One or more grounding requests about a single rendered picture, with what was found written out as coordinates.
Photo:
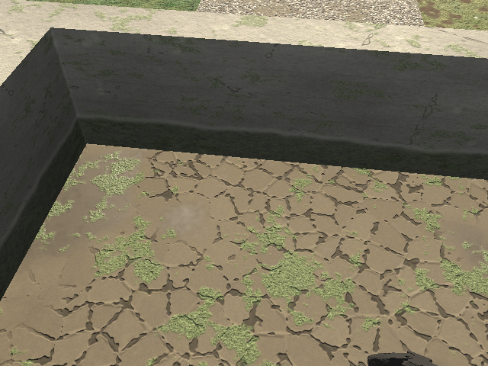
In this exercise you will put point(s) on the robot right hand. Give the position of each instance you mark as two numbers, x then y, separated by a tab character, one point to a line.
399	359

